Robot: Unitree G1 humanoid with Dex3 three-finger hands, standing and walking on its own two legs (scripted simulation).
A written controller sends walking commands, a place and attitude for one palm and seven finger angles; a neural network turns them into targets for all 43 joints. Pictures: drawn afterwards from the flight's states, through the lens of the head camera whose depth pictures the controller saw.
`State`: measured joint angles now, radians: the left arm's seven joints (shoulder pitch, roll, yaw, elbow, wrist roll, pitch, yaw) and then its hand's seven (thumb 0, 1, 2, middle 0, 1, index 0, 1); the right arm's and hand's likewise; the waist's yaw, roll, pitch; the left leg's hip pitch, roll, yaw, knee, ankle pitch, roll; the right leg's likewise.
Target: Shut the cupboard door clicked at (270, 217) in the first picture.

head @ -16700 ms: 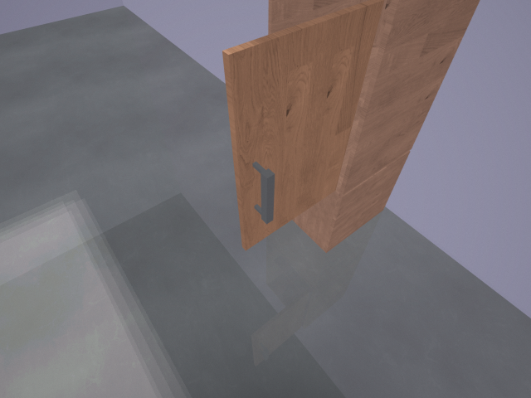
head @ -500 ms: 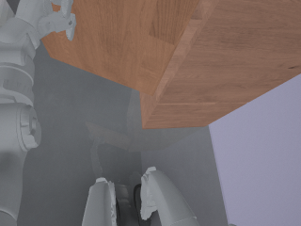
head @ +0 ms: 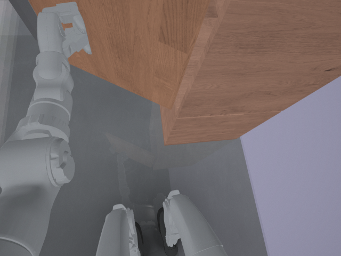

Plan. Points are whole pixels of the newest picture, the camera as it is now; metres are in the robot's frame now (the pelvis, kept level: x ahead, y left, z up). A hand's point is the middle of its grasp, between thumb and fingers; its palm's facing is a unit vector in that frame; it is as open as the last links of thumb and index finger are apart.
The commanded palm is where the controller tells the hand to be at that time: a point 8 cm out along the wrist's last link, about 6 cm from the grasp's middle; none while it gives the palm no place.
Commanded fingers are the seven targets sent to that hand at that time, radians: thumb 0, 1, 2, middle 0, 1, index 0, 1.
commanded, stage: pull the fist back off the door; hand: left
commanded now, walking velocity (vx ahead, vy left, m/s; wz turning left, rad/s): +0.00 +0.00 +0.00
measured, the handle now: (29, 1) +0.67 +0.20 +0.05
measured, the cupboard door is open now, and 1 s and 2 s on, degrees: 60 60 60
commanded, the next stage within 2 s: draw the hand back to the body in 0.52 s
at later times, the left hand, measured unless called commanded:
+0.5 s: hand (77, 69) +0.50 +0.11 +0.05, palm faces -0.02 -1.00 -0.03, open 3.1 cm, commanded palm +0.48 +0.15 +0.06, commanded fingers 0.00 0.90 0.90 -1.30 -1.50 -1.30 -1.50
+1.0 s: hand (23, 92) +0.41 +0.16 +0.14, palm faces +0.04 -1.00 -0.04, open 3.1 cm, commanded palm +0.37 +0.20 +0.14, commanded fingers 0.00 0.90 0.90 -1.30 -1.50 -1.30 -1.50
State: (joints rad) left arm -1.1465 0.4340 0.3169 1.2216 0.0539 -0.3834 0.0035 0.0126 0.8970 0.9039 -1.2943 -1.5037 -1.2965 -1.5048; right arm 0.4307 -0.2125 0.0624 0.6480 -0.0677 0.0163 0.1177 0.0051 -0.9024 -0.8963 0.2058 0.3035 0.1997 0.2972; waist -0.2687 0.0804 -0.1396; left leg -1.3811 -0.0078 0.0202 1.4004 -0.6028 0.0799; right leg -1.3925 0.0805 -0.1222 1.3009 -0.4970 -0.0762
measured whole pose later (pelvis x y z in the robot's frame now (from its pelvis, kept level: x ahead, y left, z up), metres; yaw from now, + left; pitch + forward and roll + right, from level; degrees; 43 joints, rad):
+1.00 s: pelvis +0.02 +0.00 +0.08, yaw +2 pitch +17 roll -1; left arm -0.38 0.24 0.13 0.63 -0.17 -0.42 -0.09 0.02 0.90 0.90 -1.30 -1.50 -1.30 -1.50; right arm 0.36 -0.23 0.03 0.58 0.04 0.07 0.02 0.01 -0.90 -0.90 0.20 0.30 0.20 0.30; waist -0.06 0.03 -0.14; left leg -0.82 -0.04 0.03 1.01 -0.50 0.07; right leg -0.85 0.07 -0.07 0.97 -0.43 -0.07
